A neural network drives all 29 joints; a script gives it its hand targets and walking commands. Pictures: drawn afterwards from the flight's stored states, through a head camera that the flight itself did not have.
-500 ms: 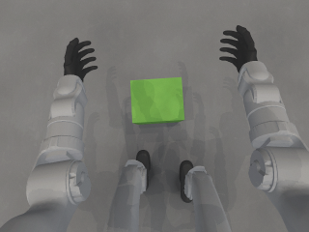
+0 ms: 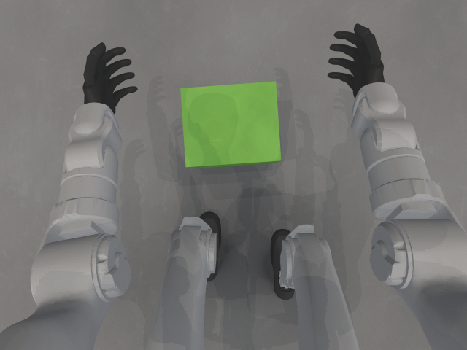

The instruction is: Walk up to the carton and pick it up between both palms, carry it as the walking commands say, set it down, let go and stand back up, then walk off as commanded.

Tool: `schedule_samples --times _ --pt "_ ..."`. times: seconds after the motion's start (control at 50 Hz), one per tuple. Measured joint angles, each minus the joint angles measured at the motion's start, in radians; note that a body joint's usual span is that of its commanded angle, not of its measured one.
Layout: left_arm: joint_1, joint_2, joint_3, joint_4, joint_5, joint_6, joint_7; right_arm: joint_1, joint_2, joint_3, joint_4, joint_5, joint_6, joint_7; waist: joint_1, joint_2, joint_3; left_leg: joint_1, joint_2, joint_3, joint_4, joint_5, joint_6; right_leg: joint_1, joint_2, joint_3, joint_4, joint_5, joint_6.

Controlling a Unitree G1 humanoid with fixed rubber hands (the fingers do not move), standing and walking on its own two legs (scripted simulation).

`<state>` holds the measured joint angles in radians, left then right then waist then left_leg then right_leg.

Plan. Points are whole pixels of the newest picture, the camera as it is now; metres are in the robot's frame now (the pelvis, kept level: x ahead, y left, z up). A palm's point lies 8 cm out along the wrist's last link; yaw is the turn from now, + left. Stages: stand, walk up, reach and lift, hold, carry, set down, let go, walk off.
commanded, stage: reach and lift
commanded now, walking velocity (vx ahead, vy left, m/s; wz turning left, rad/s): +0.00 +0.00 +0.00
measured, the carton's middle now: (231, 131) +0.48 +0.06 -0.44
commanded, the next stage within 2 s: none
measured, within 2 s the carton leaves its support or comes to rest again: neither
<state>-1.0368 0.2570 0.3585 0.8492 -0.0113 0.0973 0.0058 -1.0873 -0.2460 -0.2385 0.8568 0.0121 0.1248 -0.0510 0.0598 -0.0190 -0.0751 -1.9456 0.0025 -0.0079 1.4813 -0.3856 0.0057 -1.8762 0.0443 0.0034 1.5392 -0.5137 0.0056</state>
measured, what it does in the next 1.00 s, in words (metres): lowers itself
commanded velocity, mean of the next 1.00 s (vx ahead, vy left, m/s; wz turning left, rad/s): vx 0.00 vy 0.00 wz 0.00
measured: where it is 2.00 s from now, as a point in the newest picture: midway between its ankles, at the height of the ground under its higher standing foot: (245, 267)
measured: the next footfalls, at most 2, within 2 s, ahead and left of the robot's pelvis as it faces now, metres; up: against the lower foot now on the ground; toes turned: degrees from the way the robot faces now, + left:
none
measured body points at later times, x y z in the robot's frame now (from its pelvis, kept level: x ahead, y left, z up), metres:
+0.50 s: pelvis -0.02 +0.00 -0.12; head +0.32 +0.01 +0.16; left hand +0.48 +0.25 -0.28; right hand +0.52 -0.14 -0.28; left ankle +0.11 +0.12 -0.52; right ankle +0.06 -0.12 -0.52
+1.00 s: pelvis -0.03 +0.00 -0.19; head +0.34 +0.01 +0.06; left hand +0.48 +0.25 -0.38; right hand +0.52 -0.14 -0.39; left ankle +0.11 +0.12 -0.52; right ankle +0.06 -0.12 -0.52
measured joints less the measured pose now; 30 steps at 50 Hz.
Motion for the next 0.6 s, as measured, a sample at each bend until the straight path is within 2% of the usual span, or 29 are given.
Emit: schedule_samples --times 0.1,0.2,0.36,0.6 --pt "-0.012 0.028 -0.026 0.002 -0.046 0.008 0.011 -0.009 -0.011 0.051 -0.029 0.045 0.022 -0.032 0.003 0.0 0.023 -0.084 0.0 -0.002 0.124 -0.033 -0.005 -0.083 0.009 0.0 0.128 -0.037 -0.001" --pt "-0.045 0.053 -0.045 0.044 -0.08 0.006 0.015 -0.042 -0.021 0.08 -0.002 0.071 0.029 -0.05 0.007 0.001 0.044 -0.149 -0.001 -0.001 0.222 -0.054 -0.008 -0.149 0.015 0.003 0.232 -0.063 0.0" --pt "-0.107 0.068 -0.063 0.112 -0.102 -0.017 0.026 -0.105 -0.029 0.1 0.062 0.09 0.007 -0.065 0.011 0.003 0.097 -0.241 -0.002 0.0 0.349 -0.07 -0.008 -0.239 0.022 0.004 0.363 -0.086 0.005" --pt "-0.191 0.08 -0.127 0.19 -0.159 -0.058 0.074 -0.188 -0.07 0.144 0.15 0.147 -0.039 -0.073 0.006 0.004 0.232 -0.334 -0.007 0.008 0.511 -0.078 0.0 -0.323 0.022 0.006 0.533 -0.11 0.018"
